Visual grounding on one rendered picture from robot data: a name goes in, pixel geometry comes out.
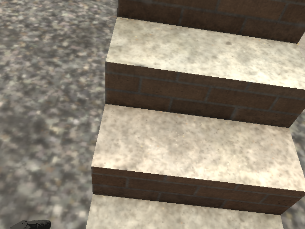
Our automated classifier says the robot left hand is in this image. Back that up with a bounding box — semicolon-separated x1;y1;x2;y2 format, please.
10;219;51;229

